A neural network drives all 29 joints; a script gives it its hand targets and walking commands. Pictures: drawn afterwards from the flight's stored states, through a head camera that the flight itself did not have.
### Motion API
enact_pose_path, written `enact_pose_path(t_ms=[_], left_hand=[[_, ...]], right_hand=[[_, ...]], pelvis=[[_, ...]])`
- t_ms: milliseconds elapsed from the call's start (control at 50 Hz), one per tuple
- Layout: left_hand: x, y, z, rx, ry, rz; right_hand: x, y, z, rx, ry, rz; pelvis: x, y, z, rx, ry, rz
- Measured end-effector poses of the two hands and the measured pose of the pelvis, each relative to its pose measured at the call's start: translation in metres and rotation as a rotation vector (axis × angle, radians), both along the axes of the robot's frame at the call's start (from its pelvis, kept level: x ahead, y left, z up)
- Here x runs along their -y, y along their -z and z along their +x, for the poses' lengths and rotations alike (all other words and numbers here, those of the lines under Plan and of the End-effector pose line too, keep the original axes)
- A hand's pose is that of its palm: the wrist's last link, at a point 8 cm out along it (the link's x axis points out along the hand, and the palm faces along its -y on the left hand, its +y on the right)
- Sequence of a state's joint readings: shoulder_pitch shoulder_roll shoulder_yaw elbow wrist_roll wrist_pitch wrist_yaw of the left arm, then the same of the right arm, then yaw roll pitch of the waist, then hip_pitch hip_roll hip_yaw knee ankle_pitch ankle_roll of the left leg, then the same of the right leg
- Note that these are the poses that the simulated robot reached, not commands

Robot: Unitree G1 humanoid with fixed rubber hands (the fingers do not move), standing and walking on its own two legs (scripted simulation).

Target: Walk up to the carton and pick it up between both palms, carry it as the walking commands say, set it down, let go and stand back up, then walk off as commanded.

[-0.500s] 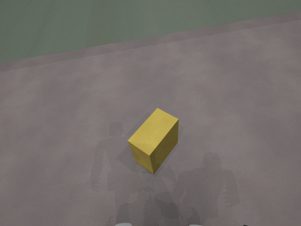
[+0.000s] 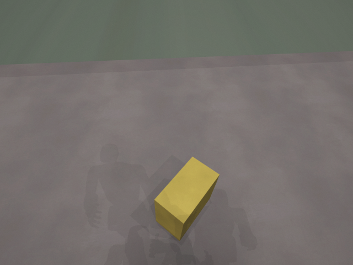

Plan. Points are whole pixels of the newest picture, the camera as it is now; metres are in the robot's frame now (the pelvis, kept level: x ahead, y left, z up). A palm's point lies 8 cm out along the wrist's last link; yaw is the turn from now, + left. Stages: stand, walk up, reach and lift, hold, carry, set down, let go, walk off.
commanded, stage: walk up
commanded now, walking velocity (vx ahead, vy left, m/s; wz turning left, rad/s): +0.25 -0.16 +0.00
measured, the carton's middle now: (185, 199) +0.52 -0.06 -0.63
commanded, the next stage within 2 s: none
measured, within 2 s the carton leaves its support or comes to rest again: neither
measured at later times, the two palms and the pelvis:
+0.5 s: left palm (96, 255) +0.18 +0.21 -0.13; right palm out of the picture +0.09 -0.30 -0.12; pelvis +0.09 -0.04 +0.00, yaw -3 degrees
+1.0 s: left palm out of the picture +0.10 +0.23 -0.10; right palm out of the picture +0.10 -0.30 -0.15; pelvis +0.04 -0.04 -0.01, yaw +1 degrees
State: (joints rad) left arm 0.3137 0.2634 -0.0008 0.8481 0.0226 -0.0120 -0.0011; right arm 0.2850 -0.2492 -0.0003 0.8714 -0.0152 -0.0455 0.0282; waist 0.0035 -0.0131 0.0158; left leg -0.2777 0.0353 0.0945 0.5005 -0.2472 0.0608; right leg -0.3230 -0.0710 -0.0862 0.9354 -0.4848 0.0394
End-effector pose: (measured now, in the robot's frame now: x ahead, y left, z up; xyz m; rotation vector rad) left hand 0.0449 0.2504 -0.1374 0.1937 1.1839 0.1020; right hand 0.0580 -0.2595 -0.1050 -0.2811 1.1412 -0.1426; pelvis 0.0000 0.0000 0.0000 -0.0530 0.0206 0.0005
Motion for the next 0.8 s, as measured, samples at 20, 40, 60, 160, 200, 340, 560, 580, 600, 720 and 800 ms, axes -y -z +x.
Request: enact_pose_path(t_ms=[20,40,60,160,200,340,560,580,600,720,800], left_hand=[[-0.002,0.0,0.012,0.017,-0.002,-0.008],[-0.004,0.0,0.022,0.027,-0.003,-0.017],[-0.005,0.0,0.029,0.032,-0.004,-0.025],[-0.01,0.003,0.047,0.019,-0.012,-0.045],[-0.01,0.002,0.054,0.022,-0.013,-0.046],[0.001,-0.003,0.081,0.037,-0.003,-0.029],[0.055,-0.009,0.147,0.059,0.066,0.068],[0.06,-0.012,0.149,0.062,0.062,0.078],[0.063,-0.016,0.147,0.06,0.056,0.089],[0.059,-0.042,0.121,0.055,0.003,0.19],[0.05,-0.052,0.097,0.054,-0.02,0.222]], right_hand=[[-0.002,-0.003,-0.007,-0.023,0.007,-0.01],[-0.003,-0.005,-0.013,-0.045,0.016,-0.02],[-0.004,-0.007,-0.018,-0.065,0.024,-0.031],[-0.006,-0.013,-0.026,-0.107,0.052,-0.063],[-0.005,-0.013,-0.023,-0.106,0.057,-0.064],[0.006,-0.006,-0.004,-0.1,0.067,-0.043],[0.053,0.039,0.047,-0.106,0.109,0.06],[0.056,0.041,0.052,-0.114,0.11,0.073],[0.058,0.042,0.057,-0.121,0.105,0.081],[0.066,0.049,0.082,-0.117,0.03,0.119],[0.061,0.053,0.088,-0.091,-0.002,0.137]], pelvis=[[-0.003,-0.002,0.005,0.004,-0.004,-0.006],[-0.006,-0.003,0.01,0.008,-0.008,-0.011],[-0.008,-0.003,0.014,0.012,-0.012,-0.016],[-0.014,-0.005,0.032,0.04,-0.019,-0.025],[-0.013,-0.005,0.038,0.051,-0.019,-0.024],[0.001,-0.004,0.06,0.066,-0.013,-0.004],[0.059,0.014,0.105,0.012,0.046,0.092],[0.064,0.014,0.107,0.008,0.043,0.094],[0.068,0.012,0.107,0.007,0.04,0.099],[0.077,0.003,0.096,0.021,-0.001,0.159],[0.074,0.002,0.081,0.04,-0.017,0.176]])
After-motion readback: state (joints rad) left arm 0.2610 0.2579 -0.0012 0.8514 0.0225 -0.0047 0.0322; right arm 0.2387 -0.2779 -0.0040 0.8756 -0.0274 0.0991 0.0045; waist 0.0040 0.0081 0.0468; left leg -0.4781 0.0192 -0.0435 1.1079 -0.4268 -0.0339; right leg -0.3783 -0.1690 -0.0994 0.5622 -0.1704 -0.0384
